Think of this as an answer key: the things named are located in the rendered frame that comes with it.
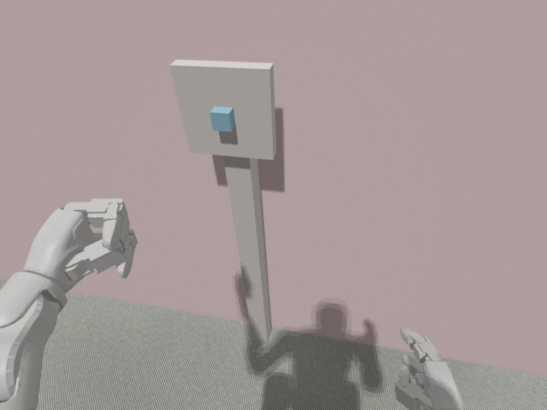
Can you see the robot left forearm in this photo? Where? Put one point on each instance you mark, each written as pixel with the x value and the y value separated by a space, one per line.
pixel 29 305

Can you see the robot right hand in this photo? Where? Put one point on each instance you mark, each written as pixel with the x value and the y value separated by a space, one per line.
pixel 435 387

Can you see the button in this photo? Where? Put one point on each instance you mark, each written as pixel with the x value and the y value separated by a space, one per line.
pixel 222 119

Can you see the panel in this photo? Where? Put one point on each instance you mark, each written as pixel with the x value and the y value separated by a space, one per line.
pixel 248 88

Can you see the robot left hand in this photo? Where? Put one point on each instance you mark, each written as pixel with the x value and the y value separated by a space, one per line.
pixel 67 250

